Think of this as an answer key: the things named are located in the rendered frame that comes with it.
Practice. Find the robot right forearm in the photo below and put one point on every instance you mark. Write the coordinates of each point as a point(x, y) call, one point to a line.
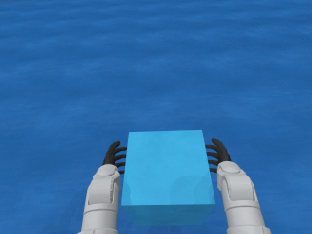
point(243, 211)

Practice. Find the robot left forearm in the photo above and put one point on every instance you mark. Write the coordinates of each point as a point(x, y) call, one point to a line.
point(101, 203)

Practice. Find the robot left hand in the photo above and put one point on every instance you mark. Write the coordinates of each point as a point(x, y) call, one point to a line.
point(110, 157)

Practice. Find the robot right hand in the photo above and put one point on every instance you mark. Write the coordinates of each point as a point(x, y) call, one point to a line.
point(221, 155)

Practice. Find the carton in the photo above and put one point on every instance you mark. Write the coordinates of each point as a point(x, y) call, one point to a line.
point(167, 179)

